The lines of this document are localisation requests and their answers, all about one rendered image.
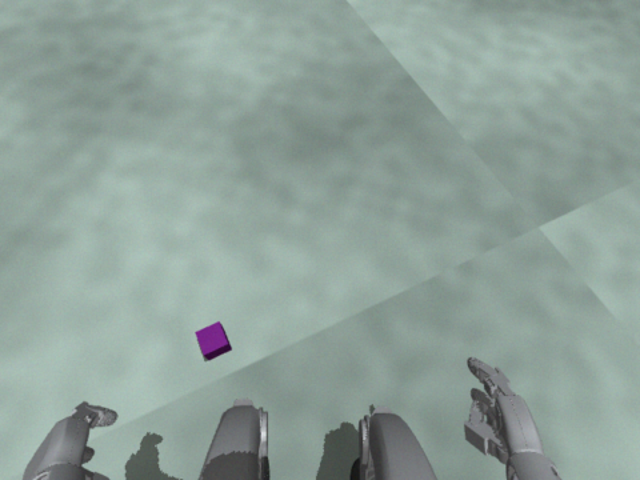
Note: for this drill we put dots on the cube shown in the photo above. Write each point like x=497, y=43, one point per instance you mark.
x=213, y=341

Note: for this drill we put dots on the right robot arm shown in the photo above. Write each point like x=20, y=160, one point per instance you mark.
x=531, y=466

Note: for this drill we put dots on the left robot arm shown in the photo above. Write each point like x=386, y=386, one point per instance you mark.
x=60, y=472

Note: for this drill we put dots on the right robot hand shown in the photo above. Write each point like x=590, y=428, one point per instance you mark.
x=510, y=427

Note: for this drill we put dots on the left robot hand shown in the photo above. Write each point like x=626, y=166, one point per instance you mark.
x=66, y=442

